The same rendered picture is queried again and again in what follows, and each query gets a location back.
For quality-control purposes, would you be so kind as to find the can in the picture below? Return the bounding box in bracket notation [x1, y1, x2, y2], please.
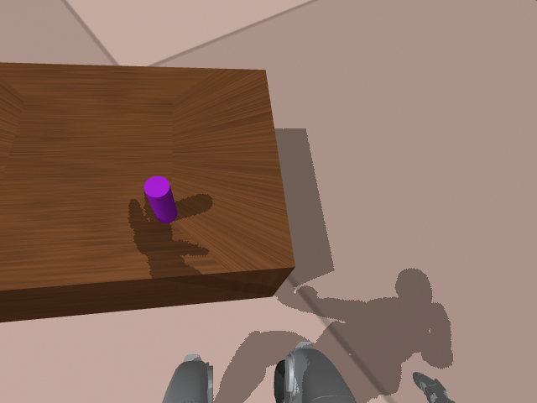
[143, 176, 177, 223]

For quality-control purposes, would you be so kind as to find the right robot hand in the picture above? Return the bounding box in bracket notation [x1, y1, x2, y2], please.
[413, 372, 456, 403]

